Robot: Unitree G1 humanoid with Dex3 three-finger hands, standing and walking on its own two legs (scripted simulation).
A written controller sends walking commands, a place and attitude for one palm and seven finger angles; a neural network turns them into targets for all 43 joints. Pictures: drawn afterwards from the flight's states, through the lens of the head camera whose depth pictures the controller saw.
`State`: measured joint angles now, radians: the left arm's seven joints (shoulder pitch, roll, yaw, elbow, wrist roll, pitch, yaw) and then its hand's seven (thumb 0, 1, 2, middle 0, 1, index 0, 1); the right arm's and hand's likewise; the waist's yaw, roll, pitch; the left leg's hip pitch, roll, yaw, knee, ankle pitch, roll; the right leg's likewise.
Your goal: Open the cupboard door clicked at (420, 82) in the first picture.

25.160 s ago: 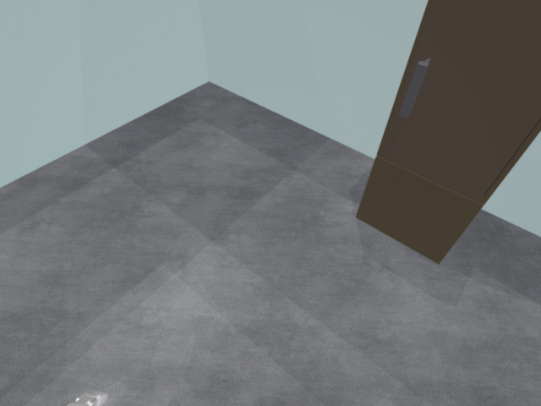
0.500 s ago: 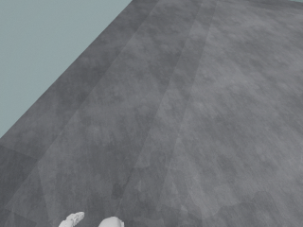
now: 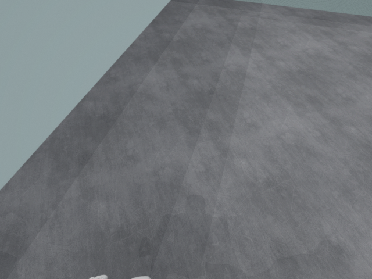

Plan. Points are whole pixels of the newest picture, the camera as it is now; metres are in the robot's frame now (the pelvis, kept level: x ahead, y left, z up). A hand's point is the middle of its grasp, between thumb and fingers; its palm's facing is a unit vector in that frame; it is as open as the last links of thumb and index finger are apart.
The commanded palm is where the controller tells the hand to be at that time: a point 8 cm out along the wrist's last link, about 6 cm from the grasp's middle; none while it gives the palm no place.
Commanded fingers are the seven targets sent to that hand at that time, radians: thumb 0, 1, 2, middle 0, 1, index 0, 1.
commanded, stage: walk to a spot facing it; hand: left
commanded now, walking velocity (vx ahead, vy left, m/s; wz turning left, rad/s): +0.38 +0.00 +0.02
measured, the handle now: out of the picture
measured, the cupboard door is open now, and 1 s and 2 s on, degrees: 49 49 49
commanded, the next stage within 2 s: turn to face it in 0.18 s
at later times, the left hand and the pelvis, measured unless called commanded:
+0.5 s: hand (135, 216) +0.30 +0.16 -0.16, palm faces +0.11 -0.97 -0.19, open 7.3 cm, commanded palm none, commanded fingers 0.00 0.90 0.90 -0.20 -0.30 -0.20 -0.30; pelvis +0.22 -0.03 +0.00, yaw +6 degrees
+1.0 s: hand (130, 194) +0.36 +0.18 -0.15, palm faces +0.37 -0.88 -0.29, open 7.3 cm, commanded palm none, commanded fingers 0.00 0.90 0.90 -0.20 -0.30 -0.20 -0.30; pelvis +0.32 -0.06 +0.00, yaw +22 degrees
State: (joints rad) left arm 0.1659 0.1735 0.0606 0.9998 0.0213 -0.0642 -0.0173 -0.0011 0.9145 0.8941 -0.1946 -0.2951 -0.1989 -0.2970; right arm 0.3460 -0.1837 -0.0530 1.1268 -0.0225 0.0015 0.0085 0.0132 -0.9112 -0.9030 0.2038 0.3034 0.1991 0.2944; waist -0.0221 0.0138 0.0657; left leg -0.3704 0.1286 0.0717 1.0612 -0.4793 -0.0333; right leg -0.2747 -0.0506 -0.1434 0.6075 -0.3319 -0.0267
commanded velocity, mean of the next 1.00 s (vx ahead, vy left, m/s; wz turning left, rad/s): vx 0.07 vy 0.00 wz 0.44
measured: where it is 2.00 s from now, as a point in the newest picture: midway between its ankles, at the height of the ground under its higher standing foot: (209, 240)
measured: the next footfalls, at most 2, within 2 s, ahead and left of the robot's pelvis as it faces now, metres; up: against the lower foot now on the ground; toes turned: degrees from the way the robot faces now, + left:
left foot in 0.18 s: +0.22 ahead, +0.14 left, +0.00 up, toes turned +8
right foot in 0.42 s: +0.27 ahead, -0.15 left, +0.00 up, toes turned -6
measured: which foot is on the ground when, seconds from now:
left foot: up 0.00-0.16, down 0.18-0.40, up 0.42-0.66, down 0.68-0.96, up 0.98-1.00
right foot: down 0.00-0.18, up 0.20-0.40, down 0.42-0.66, up 0.68-0.94, down 0.96-1.00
